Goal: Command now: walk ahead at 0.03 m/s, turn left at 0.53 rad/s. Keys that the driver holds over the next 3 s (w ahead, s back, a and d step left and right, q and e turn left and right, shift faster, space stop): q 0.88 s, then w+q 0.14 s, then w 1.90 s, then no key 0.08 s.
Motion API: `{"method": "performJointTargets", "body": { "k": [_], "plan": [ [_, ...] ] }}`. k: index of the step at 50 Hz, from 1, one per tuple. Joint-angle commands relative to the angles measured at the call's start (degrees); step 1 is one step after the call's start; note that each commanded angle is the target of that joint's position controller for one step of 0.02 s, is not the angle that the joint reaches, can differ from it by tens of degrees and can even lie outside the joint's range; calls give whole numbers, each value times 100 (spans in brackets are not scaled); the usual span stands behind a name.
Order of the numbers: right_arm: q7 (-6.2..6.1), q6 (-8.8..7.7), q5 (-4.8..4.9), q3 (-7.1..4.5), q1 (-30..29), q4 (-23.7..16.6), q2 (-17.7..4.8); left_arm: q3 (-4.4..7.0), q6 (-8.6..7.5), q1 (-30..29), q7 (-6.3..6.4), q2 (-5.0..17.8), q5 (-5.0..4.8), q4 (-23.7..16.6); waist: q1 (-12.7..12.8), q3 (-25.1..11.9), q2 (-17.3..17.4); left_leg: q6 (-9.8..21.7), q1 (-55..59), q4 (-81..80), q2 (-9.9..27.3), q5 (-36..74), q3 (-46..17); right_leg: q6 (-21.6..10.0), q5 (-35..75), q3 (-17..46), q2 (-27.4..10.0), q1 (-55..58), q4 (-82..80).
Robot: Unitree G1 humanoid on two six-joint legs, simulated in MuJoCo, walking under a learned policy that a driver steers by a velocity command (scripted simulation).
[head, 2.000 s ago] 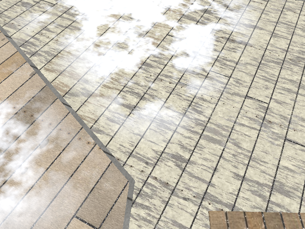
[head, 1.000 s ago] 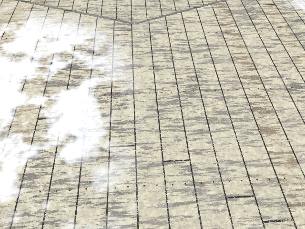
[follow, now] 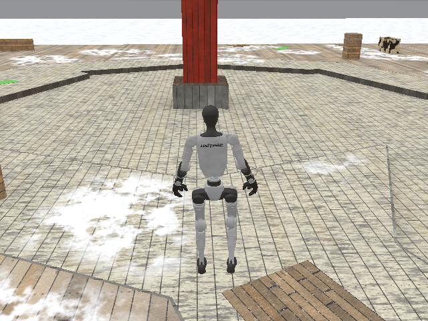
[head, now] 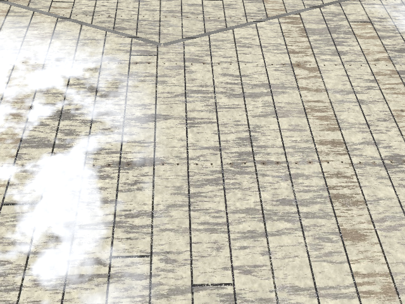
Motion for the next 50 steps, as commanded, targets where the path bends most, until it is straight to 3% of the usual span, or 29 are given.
{"method": "performJointTargets", "body": {
  "k": [1, 2, 3, 5, 8, 15, 18, 19, 20, 21, 22, 24, 25, 27, 30, 33, 36, 38, 39, 40, 41, 42, 43, 44, 45, 46, 48, 50],
  "plan": [
    [-66, -233, 94, -290, 152, -336, -1073, 143, -62, -220, 75, 520, -55, -423, -55, -1001, 635, 1284, 1847, -1124, 1479, 3633, -1910, 20, -66, 831, 106, -1621, 1215],
    [-118, -216, 164, -240, -22, -387, -928, 177, -53, -242, 119, 618, -5, -411, 9, -947, 673, 1151, 1691, -1149, 1395, 3533, -1832, 30, 227, 888, 72, -1502, 1051],
    [-156, -189, 147, -219, -67, -423, -913, 174, -57, -201, 120, 573, 1, -410, 85, -1014, 775, 1156, 1565, -1155, 1316, 3653, -1795, 67, 439, 862, 158, -1293, 1034],
    [-197, -159, 105, -244, -44, -465, -970, 150, -76, -95, 113, 481, -38, -371, 108, -1126, 758, 1150, 1578, -1176, 1221, 3569, -1770, 115, 705, 876, 260, -1107, 571],
    [-249, -115, 139, -283, 6, -479, -1061, 97, -79, -231, 100, 365, -55, -384, 16, -1103, 809, 1117, 1514, -1154, 1130, 3082, -1887, 202, 894, 942, 345, -834, -299],
    [-195, -5, 139, -287, -218, -580, -1083, 118, -163, -153, -41, 498, -102, -364, -39, -888, 1128, 1016, 961, -1083, 936, 2035, -2630, 114, 936, 993, 543, 96, -1672],
    [-237, 58, 215, -237, -426, -665, -975, 172, -257, 347, -109, 568, -91, -215, 259, -908, 1039, 626, 686, -680, 571, 1618, -2710, -101, 2083, 910, 449, 1101, -3283],
    [-246, 58, 175, -169, -261, -692, -748, 252, -250, 518, -81, 900, -8, -204, 188, -1036, 458, 324, 101, -39, 223, 559, -2364, -400, 2454, 1565, -393, 1792, -3504],
    [-225, 17, 144, -112, 119, -731, -484, 320, -178, 307, -21, 1345, 77, -272, -206, -888, -1118, -53, -1070, 1132, -783, -1598, -1221, -1154, 3777, 2862, -1548, 2189, -3568],
    [-216, -45, 97, -248, 80, -765, -959, 270, -195, 332, -38, 1152, 225, -330, -21, -885, -1317, -310, -1390, 2508, -581, -2271, -1002, -1937, 3978, 3541, -2231, 1747, -3694],
    [-201, -38, 148, -372, 161, -644, -1277, 171, -217, 33, -14, 836, 189, -449, -109, -734, -816, -393, -1369, 3171, -362, -1866, -1096, -1892, 3719, 3021, -1957, 1568, -3667],
    [-221, 78, 152, -387, 273, -459, -1108, 88, -198, -330, 40, 559, 25, -518, -165, -479, -602, -563, -1517, 3598, -273, -1161, -933, -1405, 3127, 2008, -1263, 1514, -3606],
    [-206, 116, 159, -343, 230, -492, -951, 65, -184, -293, 74, 555, -13, -498, -100, -396, -621, -644, -1610, 3679, -245, -956, -872, -1403, 3295, 1774, -1187, 1549, -3602],
    [-170, 117, 215, -261, -20, -659, -727, 69, -129, -27, 136, 616, 17, -429, 70, -390, -716, -742, -1660, 3268, -169, -713, -571, -1457, 3468, 1381, -1067, 1761, -3656],
    [-125, 101, 202, -177, -309, -873, -591, 128, -66, 260, 164, 799, 35, -387, 309, -597, -807, -825, -1569, 2393, 63, -725, -401, -1577, 3721, 1231, -1279, 2313, -3608],
    [-51, 111, 172, -119, -296, -967, -532, 204, -30, 142, 89, 1019, -1, -435, 315, -681, -878, -739, -832, 1556, 175, -740, -98, -1556, 3895, 906, -1377, 2056, -3590],
    [12, 165, 183, -162, -151, -986, -635, 239, -28, 128, -2, 1118, -80, -419, 261, -666, -915, -569, -327, 835, 107, -594, 151, -1467, 3928, 739, -1478, 1936, -3422],
    [60, 200, 182, -198, 107, -930, -628, 246, -36, 26, -34, 1138, -189, -394, 54, -665, -841, -326, 201, -93, 19, -34, 297, -1228, 3767, 566, -1473, 1806, -3056],
    [49, 205, 171, -243, 336, -844, -671, 222, -47, 94, -45, 1029, -234, -334, -59, -707, -701, -139, 726, -696, -105, 466, 323, -967, 3423, 364, -1346, 1555, -2664],
    [-14, 194, 168, -350, 592, -788, -948, 159, -67, 455, -80, 775, -160, -196, -78, -831, 9, 114, 1605, -1131, 105, 1545, -225, -522, 2595, -63, -1028, 892, -1791],
    [-130, 154, 134, -496, 750, -917, -1680, -15, -72, 368, -105, 290, 199, -452, 63, -908, 1938, 865, 2608, -1060, 1714, 4034, -2455, 83, -552, -452, -227, -929, 135],
    [-37, -7, -67, -422, 752, -1041, -1609, 52, -92, -135, -44, 542, 105, -669, -307, -1227, 1581, 1935, 2055, -1213, 2306, 4047, -3190, 177, -1128, 517, 229, -1382, 1234],
    [7, -134, -83, -367, 586, -995, -1399, 124, -67, -286, -2, 763, -41, -675, -283, -1019, 1051, 1797, 1812, -1353, 1980, 3400, -2708, 117, -735, 788, 91, -1427, 1596],
    [-20, -197, 3, -327, 318, -944, -1237, 157, -56, -232, 26, 808, -78, -644, -106, -773, 917, 1419, 1616, -1372, 1587, 2792, -2257, 39, -189, 872, -9, -1440, 1481],
    [-67, -195, 131, -281, 248, -899, -1048, 183, -63, -87, 44, 820, -30, -538, -25, -799, 727, 1141, 1603, -1471, 1305, 1525, -2106, 4, 264, 903, -96, -1454, 1204],
    [-100, -188, 194, -234, 236, -889, -974, 198, -80, -33, 20, 847, -3, -540, 9, -741, 838, 1075, 1469, -1661, 1162, 495, -2125, 1, 669, 877, -77, -1398, 1019],
    [-144, -224, 132, -181, 303, -937, -897, 185, -165, -65, -67, 767, -60, -571, -3, -635, 1012, 1083, 1366, -2065, 1037, -1074, -2351, -26, 1224, 842, 33, -1367, 605],
    [-174, -287, 105, -185, 404, -930, -929, 166, -273, -230, -103, 717, -80, -615, -68, -468, 1015, 1080, 1400, -2222, 1019, -1227, -2452, -27, 1427, 867, 118, -1356, -178]
  ]
}}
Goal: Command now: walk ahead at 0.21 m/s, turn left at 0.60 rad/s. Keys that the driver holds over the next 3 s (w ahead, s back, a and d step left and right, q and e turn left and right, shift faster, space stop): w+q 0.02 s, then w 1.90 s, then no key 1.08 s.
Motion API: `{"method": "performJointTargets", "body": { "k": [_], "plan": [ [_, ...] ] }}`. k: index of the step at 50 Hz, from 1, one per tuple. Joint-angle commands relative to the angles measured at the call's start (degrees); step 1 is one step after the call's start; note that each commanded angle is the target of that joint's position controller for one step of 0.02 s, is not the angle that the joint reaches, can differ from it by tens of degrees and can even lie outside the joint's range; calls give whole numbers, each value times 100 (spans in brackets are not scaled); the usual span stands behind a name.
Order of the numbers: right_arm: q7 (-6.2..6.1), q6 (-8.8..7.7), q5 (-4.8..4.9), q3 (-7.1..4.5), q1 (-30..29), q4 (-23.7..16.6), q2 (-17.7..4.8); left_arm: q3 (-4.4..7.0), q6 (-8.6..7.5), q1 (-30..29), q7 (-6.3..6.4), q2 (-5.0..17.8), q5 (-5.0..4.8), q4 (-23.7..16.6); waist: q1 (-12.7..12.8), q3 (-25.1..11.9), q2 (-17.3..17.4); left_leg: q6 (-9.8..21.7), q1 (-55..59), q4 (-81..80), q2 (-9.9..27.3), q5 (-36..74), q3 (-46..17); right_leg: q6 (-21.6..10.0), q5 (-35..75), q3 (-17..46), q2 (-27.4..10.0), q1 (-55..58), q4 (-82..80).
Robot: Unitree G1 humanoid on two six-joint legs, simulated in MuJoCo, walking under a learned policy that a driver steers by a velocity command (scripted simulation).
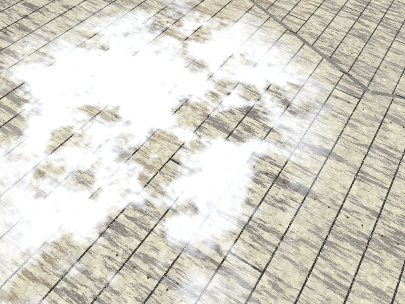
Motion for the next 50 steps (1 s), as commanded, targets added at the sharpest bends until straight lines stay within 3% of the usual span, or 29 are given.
{"method": "performJointTargets", "body": {
  "k": [1, 6, 10, 12, 14, 15, 16, 17, 18, 21, 24, 28, 31, 34, 36, 37, 38, 39, 40, 41, 42, 43, 44, 45, 46, 47, 48, 50],
  "plan": [
    [-81, -171, -4, -266, 50, -357, -982, 101, -247, -485, -49, 465, -16, -503, -133, -328, 1071, 996, 920, -1378, 1281, -1500, -1922, -13, 451, 238, 9, -732, -986],
    [-39, -248, 10, -251, 291, -181, -1038, -13, -450, -565, -203, 289, -35, -484, -308, -246, 1079, 975, 592, -1280, 1270, -1272, -1769, -23, 698, 99, 41, -10, -2179],
    [50, -259, 32, -219, 424, -64, -1057, -44, -571, -588, -266, 364, -112, -554, -340, -58, 1003, 997, 334, -1184, 1361, -1537, -2042, -235, 577, 20, 60, 408, -2595],
    [74, -235, 38, -172, 346, -33, -970, -44, -636, -269, -273, 362, -121, -465, -109, -75, 922, 882, 118, -968, 1252, -1529, -2021, -380, 826, -91, 108, 1037, -3033],
    [76, -231, -3, -58, 300, -29, -658, -5, -672, 435, -224, 433, -72, -263, 258, -282, 805, 622, -382, -346, 897, -1332, -1781, -530, 780, 26, -6, 2152, -3243],
    [68, -259, -46, 54, 168, -112, -311, 50, -688, 1155, -173, 692, -11, -141, 540, -551, 207, 315, -961, 950, 465, -1227, -1209, -819, 263, 930, -765, 2963, -3588],
    [35, -366, 54, 101, 292, -393, -160, 225, -642, 1622, -184, 1390, 36, 31, 439, -729, -1317, -30, -2366, 2634, -244, -1746, -244, -1678, -1174, 3151, -1788, 3796, -4337],
    [-16, -431, 144, -34, 97, -373, -711, 160, -649, 1694, -227, 1055, -17, 52, 594, -326, -1018, -127, -3271, 3701, -47, -2178, -395, -1996, -2076, 4000, -2138, 3715, -4652],
    [0, -464, 179, -91, 22, -315, -850, 51, -649, 1521, -210, 722, -43, 2, 506, 13, -696, -70, -3583, 4096, 191, -1692, -515, -1842, -2004, 3537, -1946, 3585, -4614],
    [94, -521, -3, -57, -189, -275, -601, -97, -587, 1141, -146, 395, 34, -130, 302, 120, -356, -122, -3377, 3794, 641, -554, -190, -1520, -453, 2238, -1371, 3075, -4760],
    [151, -520, -15, 15, -386, -339, -348, -107, -571, 1179, -104, 436, -12, -109, 296, 107, -394, -325, -3061, 3138, 703, -19, 134, -1504, 888, 1420, -1097, 2726, -4974],
    [209, -575, -8, 143, -1043, -511, -53, -97, -510, 1419, -56, 581, -64, 40, 495, 146, -298, -431, -2427, 1584, 578, 980, 412, -1368, 2026, 625, -854, 2457, -4985],
    [300, -610, 61, 142, -1460, -598, -82, -93, -461, 1730, -48, 658, -105, 185, 616, 250, -301, -369, -2006, 897, 440, 1449, 494, -1335, 2106, 548, -999, 2481, -4998],
    [368, -627, 82, 78, -1571, -659, -245, -67, -388, 1818, -38, 722, -143, 293, 455, 275, -341, -116, -1859, 519, 374, 1229, 412, -1203, 2740, 544, -1256, 2998, -4748],
    [348, -613, 51, -39, -1103, -555, -489, -21, -338, 1770, -16, 861, -130, 300, 91, -131, -440, 116, -1049, 437, 146, 876, 571, -1075, 4481, 396, -1244, 3262, -4025],
    [300, -588, 41, -158, -347, -344, -685, -32, -300, 1697, -2, 852, -115, 281, -358, -622, -380, 300, 8, 296, 1, 958, 717, -954, 5254, 180, -1051, 3108, -3099],
    [226, -541, 25, -260, 582, -128, -913, -99, -300, 1668, 17, 721, -36, 188, -793, -1287, -266, 525, 1601, 507, 424, 1004, 332, -783, 4622, 74, -844, 2235, -1825],
    [185, -506, -142, -376, 1195, -26, -1511, -302, -379, 2245, -6, 30, 36, -30, -599, -2268, 1097, 1316, 3858, 460, 2024, 127, -2184, -410, 1790, -159, 8, 36, 537],
    [213, -505, -60, -288, 1307, 29, -1192, -335, -511, 2294, -47, 94, -39, 53, -609, -2840, 1739, 1670, 4025, -526, 2524, -611, -4055, -372, -1256, 581, 435, -748, 1530],
    [209, -498, -15, -166, 906, 48, -831, -179, -569, 1718, -94, 601, -217, -83, -599, -1775, 1230, 1371, 3335, -665, 2272, -856, -3267, -416, -1046, 635, 49, -1330, 1886],
    [204, -492, 2, -124, 565, 44, -714, -192, -610, 1264, -108, 601, -246, -213, -476, -1074, 836, 1194, 2458, -760, 2013, -334, -2390, -451, -545, 420, -226, -1331, 1661],
    [224, -501, -37, -100, 288, 68, -652, -199, -625, 1063, -92, 500, -152, -248, -284, -678, 462, 1126, 1732, -895, 1770, 354, -1874, -418, -184, 308, -409, -1191, 1301],
    [244, -534, -98, -62, 84, 62, -519, -173, -576, 1077, -81, 456, -75, -233, -88, -491, 472, 1085, 1178, -1127, 1569, 667, -1530, -392, 115, 319, -579, -907, 1040],
    [249, -565, -120, -68, -36, 77, -515, -189, -517, 1228, -92, 365, -84, -201, 65, -479, 702, 1155, 799, -1313, 1518, 821, -1391, -335, 245, 339, -642, -587, 931],
    [252, -611, -84, -70, -88, 121, -480, -213, -456, 1340, -90, 252, -81, -152, 150, -457, 725, 1210, 601, -1459, 1468, 983, -1201, -271, 290, 312, -673, -454, 785],
    [264, -666, -36, -56, -32, 200, -412, -220, -404, 1298, -82, 208, -43, -133, 165, -349, 671, 1172, 429, -1505, 1360, 1424, -889, -246, 338, 262, -686, -417, 625],
    [247, -684, -31, -91, -61, 267, -565, -237, -374, 1205, -70, 132, -25, -207, 240, -291, 731, 1208, 331, -1633, 1387, 1297, -776, -175, 542, 219, -688, -530, 373],
    [201, -693, -36, -121, 66, 386, -648, -257, -374, 682, -60, 118, 21, -373, 96, -72, 544, 1205, 296, -1790, 1363, 1306, -590, -84, 1165, 224, -736, -802, -315]
  ]
}}
Over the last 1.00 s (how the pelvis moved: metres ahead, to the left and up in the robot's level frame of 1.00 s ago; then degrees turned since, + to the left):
0.00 0.02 0.01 35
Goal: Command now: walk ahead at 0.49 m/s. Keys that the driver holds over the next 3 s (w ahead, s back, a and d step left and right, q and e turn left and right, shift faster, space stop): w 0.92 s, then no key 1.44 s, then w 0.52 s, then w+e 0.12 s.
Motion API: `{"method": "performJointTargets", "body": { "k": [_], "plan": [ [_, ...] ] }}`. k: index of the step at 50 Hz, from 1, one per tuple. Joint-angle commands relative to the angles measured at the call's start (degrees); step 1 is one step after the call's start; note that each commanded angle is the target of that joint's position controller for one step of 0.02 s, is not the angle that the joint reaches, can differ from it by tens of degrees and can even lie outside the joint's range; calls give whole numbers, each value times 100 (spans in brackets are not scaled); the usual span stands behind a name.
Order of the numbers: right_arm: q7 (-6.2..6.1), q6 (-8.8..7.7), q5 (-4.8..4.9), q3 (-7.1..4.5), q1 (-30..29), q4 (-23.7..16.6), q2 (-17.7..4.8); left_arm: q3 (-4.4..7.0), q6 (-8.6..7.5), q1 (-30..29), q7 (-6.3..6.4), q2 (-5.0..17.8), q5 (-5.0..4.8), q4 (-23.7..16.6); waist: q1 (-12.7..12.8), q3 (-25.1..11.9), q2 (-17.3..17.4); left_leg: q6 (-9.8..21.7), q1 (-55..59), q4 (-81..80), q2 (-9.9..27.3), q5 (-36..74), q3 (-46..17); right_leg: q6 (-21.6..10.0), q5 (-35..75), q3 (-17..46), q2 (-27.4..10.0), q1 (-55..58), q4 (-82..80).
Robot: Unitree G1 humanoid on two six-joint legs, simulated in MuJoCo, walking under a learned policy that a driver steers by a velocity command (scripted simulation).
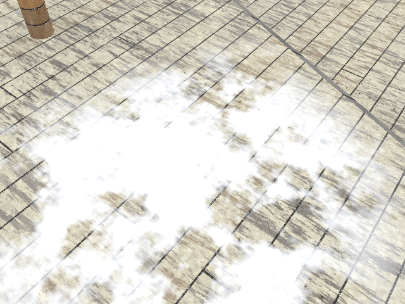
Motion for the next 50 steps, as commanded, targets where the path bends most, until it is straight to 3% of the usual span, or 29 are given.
{"method": "performJointTargets", "body": {
  "k": [1, 5, 10, 12, 13, 14, 15, 16, 17, 18, 19, 20, 22, 24, 26, 30, 33, 36, 38, 39, 40, 41, 42, 43, 44, 45, 46, 48, 50],
  "plan": [
    [-61, -140, 12, -197, -325, -325, -814, 23, -10, 29, -1, 192, 47, -320, 188, 21, 540, 1097, -126, -1124, 1484, 937, -1053, 109, 910, 92, -174, -146, -864],
    [-117, -77, 74, -241, 47, -107, -1036, -29, -117, -809, -106, 120, -3, -534, -149, 164, 496, 905, 43, -1135, 1432, 743, -745, 58, 1942, -112, 99, 176, -2237],
    [-167, 78, 134, -279, 402, 196, -1138, 24, -169, -1265, -242, 290, -25, -790, -187, 215, 547, 730, 1072, -649, 1840, 1042, -893, -234, 1404, -44, 247, 52, -2918],
    [-194, 149, 127, -298, 332, 239, -1203, 87, -181, -923, -252, 420, -16, -735, 46, -20, 664, 599, 1311, -147, 1833, 2045, -853, -397, 955, -218, 428, 624, -3058],
    [-204, 188, 114, -277, 251, 240, -1176, 187, -182, -326, -224, 574, -3, -574, 392, -405, 625, 470, 1235, 623, 1606, 2919, -647, -545, 953, -417, 618, 1495, -3216],
    [-223, 202, 45, -183, 293, 191, -969, 320, -168, 588, -167, 865, 14, -343, 769, -1108, 484, 279, 636, 1843, 1300, 2738, -412, -767, 1110, -226, 390, 2952, -3033],
    [-208, 120, -30, 3, 815, -17, -430, 450, -140, 1274, -122, 1474, 127, -276, 715, -2062, -641, -123, -1398, 4069, 575, 668, -108, -1529, 801, 1983, -1070, 5201, -3000],
    [-180, -2, 44, 52, 974, 52, -343, 410, -109, 1475, -156, 1268, 29, -184, 728, -2519, -1444, -275, -2691, 5257, -4, -2452, -671, -2070, -244, 4036, -1609, 5844, -3997],
    [-138, -76, 190, -98, 486, -4, -939, 278, -105, 1183, -153, 851, -21, -222, 807, -1703, -782, -206, -3317, 5720, 382, -2306, -970, -1774, -866, 3506, -1426, 5331, -4168],
    [-122, -112, 240, -106, 17, -139, -978, 226, -96, 838, -136, 690, -7, -274, 711, -1062, -448, -138, -3411, 5569, 679, -1792, -775, -1558, -662, 2693, -1209, 4572, -4251],
    [-141, -109, 158, -96, -229, -185, -902, 184, -98, 512, -142, 569, 37, -294, 546, -615, -88, -152, -3247, 5206, 904, -1346, -639, -1461, -119, 2144, -974, 3799, -4414],
    [-154, -65, 74, -122, -242, -175, -850, 141, -124, 313, -153, 432, 94, -327, 372, -397, -96, -175, -2956, 4875, 1076, -1020, -660, -1414, 358, 1791, -800, 3259, -4597],
    [-148, 34, 54, -86, 26, -87, -620, 155, -179, 209, -164, 447, 106, -293, 141, -431, -279, -282, -2461, 4616, 1151, -769, -620, -1492, 1112, 1364, -664, 2788, -4838],
    [-187, 128, 25, -68, -76, -107, -524, 181, -234, 236, -145, 516, 73, -201, 89, -294, -131, -390, -2536, 4298, 1184, -454, -580, -1553, 1312, 1004, -605, 2559, -5091],
    [-189, 131, -2, -31, -492, -246, -473, 213, -229, 333, -101, 603, 45, -97, 175, -73, -68, -502, -2777, 3552, 1235, 71, -562, -1556, 1615, 705, -565, 2601, -5199],
    [-111, 35, 24, 27, -1289, -407, -311, 231, -170, 683, -31, 704, -6, 97, 479, 57, -33, -463, -2559, 2064, 1022, 1311, -356, -1257, 1562, 193, -298, 2762, -5251],
    [-27, -14, 74, 43, -1808, -567, -308, 250, -103, 1042, -15, 778, -41, 302, 678, 184, -27, -398, -2556, 1519, 897, 1471, -293, -1248, 1434, 217, -462, 3157, -5165],
    [70, -54, 89, 29, -2114, -724, -378, 275, 2, 1205, 17, 809, -65, 462, 674, 259, -71, -218, -2729, 1175, 820, 1040, -334, -1179, 1781, 313, -726, 3787, -4869],
    [109, -71, 80, -6, -1984, -716, -482, 305, 60, 1168, 49, 867, -74, 511, 518, 140, -152, -68, -2442, 1038, 719, 617, -270, -1080, 2402, 334, -821, 4068, -4551],
    [104, -76, 68, -58, -1702, -648, -590, 319, 84, 1083, 64, 922, -72, 506, 331, -54, -226, 30, -1959, 985, 572, 428, -139, -1014, 3226, 275, -772, 4109, -4198],
    [74, -77, 53, -163, -1052, -456, -759, 306, 119, 965, 76, 909, -68, 494, -50, -468, -189, 183, -996, 812, 396, 525, 41, -889, 4040, 73, -562, 3973, -3422],
    [15, -65, 24, -295, -126, -199, -1053, 225, 126, 960, 94, 734, -11, 424, -439, -1165, -47, 415, 543, 1002, 653, 719, -196, -705, 3733, -137, -276, 3274, -2237],
    [-39, -35, -87, -429, 610, -102, -1637, 45, 35, 1436, 66, 210, 75, 219, -410, -2102, 1014, 1183, 2878, 1108, 2131, 479, -2387, -330, 1531, -415, 444, 1152, -61],
    [-21, -5, 23, -380, 763, -8, -1418, -21, -95, 1590, 30, 60, 8, 297, -398, -2565, 1797, 1733, 3519, 226, 2736, -437, -4358, -187, -1959, 153, 1064, -170, 1157],
    [-29, 2, 79, -250, 452, -45, -1025, 135, -191, 1097, -16, 666, -144, 205, -475, -1719, 1238, 1424, 2954, 27, 2511, -986, -3789, -261, -1851, 481, 668, -776, 1590],
    [-48, 11, 66, -198, 77, -96, -866, 149, -242, 641, -36, 709, -211, 63, -360, -1059, 959, 1204, 2161, -99, 2283, -804, -2982, -316, -1334, 299, 373, -867, 1432],
    [-36, 7, 25, -152, -254, -112, -736, 147, -244, 419, -19, 636, -138, 21, -184, -605, 597, 1095, 1368, -304, 2043, -339, -2451, -288, -899, 167, 152, -699, 1056],
    [-1, -47, -86, -85, -626, -154, -548, 176, -133, 553, 5, 506, 5, 103, 163, -257, 705, 1002, 327, -471, 1757, 1924, -1665, -156, -567, 154, -11, 80, 633],
    [-9, -99, -59, -116, -769, -49, -637, 135, -8, 847, 45, 273, 23, 182, 404, -360, 683, 1117, -103, -552, 1685, 3146, -1117, 64, -510, 42, 33, 502, 211]
  ]
}}
Over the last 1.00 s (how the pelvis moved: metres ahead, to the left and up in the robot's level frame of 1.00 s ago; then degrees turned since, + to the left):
0.43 0.05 0.00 6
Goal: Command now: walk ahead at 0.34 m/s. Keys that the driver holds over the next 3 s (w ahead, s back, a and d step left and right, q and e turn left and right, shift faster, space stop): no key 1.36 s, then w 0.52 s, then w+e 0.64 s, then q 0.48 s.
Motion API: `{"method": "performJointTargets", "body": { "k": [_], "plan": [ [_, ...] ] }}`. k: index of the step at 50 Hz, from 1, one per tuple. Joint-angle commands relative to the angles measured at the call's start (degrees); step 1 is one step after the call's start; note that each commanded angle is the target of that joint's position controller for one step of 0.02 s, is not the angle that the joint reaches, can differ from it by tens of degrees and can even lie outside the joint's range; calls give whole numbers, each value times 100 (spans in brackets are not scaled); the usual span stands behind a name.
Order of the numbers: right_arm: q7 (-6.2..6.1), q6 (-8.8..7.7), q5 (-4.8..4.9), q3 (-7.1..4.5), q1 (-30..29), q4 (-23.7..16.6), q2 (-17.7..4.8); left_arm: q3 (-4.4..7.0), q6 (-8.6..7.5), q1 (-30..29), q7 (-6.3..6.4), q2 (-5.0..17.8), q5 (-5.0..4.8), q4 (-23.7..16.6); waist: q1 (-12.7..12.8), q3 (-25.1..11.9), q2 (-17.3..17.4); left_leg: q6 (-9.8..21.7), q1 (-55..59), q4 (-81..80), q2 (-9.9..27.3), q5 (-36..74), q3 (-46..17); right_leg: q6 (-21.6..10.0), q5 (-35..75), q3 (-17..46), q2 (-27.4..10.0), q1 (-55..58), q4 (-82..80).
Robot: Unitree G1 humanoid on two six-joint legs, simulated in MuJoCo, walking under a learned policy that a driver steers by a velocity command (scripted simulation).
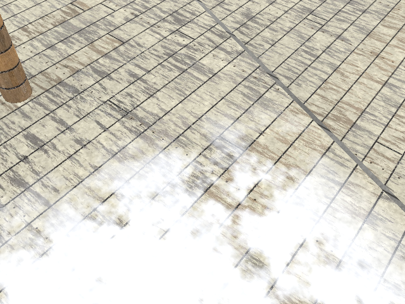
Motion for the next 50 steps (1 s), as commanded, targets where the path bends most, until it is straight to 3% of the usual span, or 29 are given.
{"method": "performJointTargets", "body": {
  "k": [1, 3, 5, 8, 10, 12, 13, 14, 15, 16, 18, 20, 22, 23, 25, 26, 27, 28, 32, 37, 50],
  "plan": [
    [-32, -150, -24, -146, -263, -231, -676, 102, 66, 394, 69, 304, 74, -235, 280, -357, 621, 1090, 254, -991, 1442, 3713, -918, 213, 396, 56, -183, -172, -468],
    [-94, -107, -2, -177, -342, -149, -819, 29, 92, 139, 69, 145, 116, -328, 264, -396, 666, 1022, 166, -978, 1296, 3863, -525, 271, 1058, -31, -163, 7, -1405],
    [-142, -52, -15, -174, -139, -17, -859, 6, 75, -272, 32, 95, 108, -388, 63, -498, 635, 887, 260, -967, 1159, 3652, -340, 227, 1892, -120, -10, 294, -2225],
    [-173, 38, 31, -166, 65, 207, -915, 39, 76, -615, -13, 207, 89, -476, -72, -557, 658, 828, 649, -813, 1312, 3166, -478, 151, 2298, -9, 99, 468, -2856],
    [-189, 103, 67, -169, 15, 305, -932, 84, 60, -715, -38, 336, 125, -527, -38, -527, 675, 758, 845, -512, 1428, 2897, -641, 17, 2050, 52, 133, 533, -3131],
    [-213, 166, 119, -137, -103, 371, -838, 147, 40, -392, -41, 425, 184, -396, 201, -602, 557, 528, 835, 59, 1267, 2373, -682, -162, 2416, -37, 239, 1145, -3771],
    [-215, 158, 43, -93, 175, 435, -696, 218, 31, -252, 2, 682, 220, -352, 159, -745, 235, 259, 691, 505, 928, 1918, -561, -307, 4070, 200, -29, 1748, -3963],
    [-195, 97, -107, -19, 748, 488, -483, 265, 56, -232, 47, 997, 265, -407, -159, -1241, -465, -32, 47, 1182, 514, 370, -404, -750, 5901, 833, -773, 2886, -3515],
    [-214, 126, -65, 83, 1103, 659, -197, 156, 151, -173, 66, 540, 263, -340, -122, -1717, -983, -310, -396, 1791, 274, -1438, -351, -1427, 5708, 1516, -1326, 3356, -3547],
    [-239, 237, 2, 49, 752, 629, -417, 47, 210, -163, 36, 161, 187, -306, 54, -1595, -870, -434, -538, 2134, 303, -2558, -503, -1566, 4736, 1850, -1399, 3028, -3874],
    [-328, 486, 75, -27, 338, 566, -576, 21, 248, -448, -13, 232, 179, -263, 49, -1137, -600, -509, -815, 2427, 449, -2717, -644, -1371, 2681, 1938, -1282, 2418, -4344],
    [-410, 673, 28, -77, 282, 591, -625, 84, 241, -948, 21, 461, 206, -301, -112, -817, -651, -566, -476, 2280, 603, -2178, -699, -1199, 1405, 1789, -1157, 1569, -4745],
    [-413, 670, 11, -46, 559, 816, -414, 69, 285, -1344, 57, 358, 196, -294, -322, -731, -617, -526, 260, 1366, 539, -1229, -495, -886, 914, 1143, -720, 982, -4773],
    [-392, 645, -8, -33, 652, 937, -318, 67, 315, -1344, 79, 320, 147, -236, -367, -753, -564, -482, 616, 870, 427, -572, -322, -748, 602, 867, -525, 851, -4714],
    [-358, 629, -123, -47, 432, 919, -465, 30, 320, -1025, 86, 195, 103, -49, -198, -563, -230, -302, 749, 293, 603, -139, -487, -355, -400, 595, -241, 698, -4637],
    [-377, 627, -72, -84, 291, 877, -701, 51, 324, -943, 78, 247, 139, -29, -3, -311, 78, -164, 285, 174, 738, -832, -595, -195, -656, 431, -30, 822, -4601],
    [-374, 591, -22, -98, 176, 942, -707, 55, 329, -1018, 97, 219, 158, -37, 50, -109, 429, -81, -350, 55, 673, -1586, -629, -103, -334, 228, 136, 1232, -4409],
    [-374, 524, -30, -56, 33, 943, -544, 48, 320, -1053, 117, 188, 167, -2, 65, -71, 505, -125, -548, -91, 668, -1590, -644, -110, 60, 213, 142, 1522, -4194],
    [-359, 324, -17, -27, 63, 1091, -465, 58, 311, -875, 147, 131, 121, 229, 68, -308, 500, -269, -217, -51, 649, -557, -600, -258, 1520, 97, 186, 1860, -3809],
    [-372, 352, 11, -1, 231, 1270, -449, 74, 358, -867, 127, 127, 85, 452, 7, -343, 354, -249, 7, 40, 591, -57, -528, -248, 2169, 44, 205, 1970, -3684],
    [-379, 396, 9, 56, 291, 1498, -312, 94, 471, -872, 206, 178, 61, 987, 23, -224, 244, -239, 145, -45, 517, 127, -419, -184, 2233, 50, 213, 2081, -3710]
  ]
}}
Over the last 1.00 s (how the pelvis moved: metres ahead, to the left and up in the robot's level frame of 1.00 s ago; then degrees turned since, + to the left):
0.56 -0.01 0.00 0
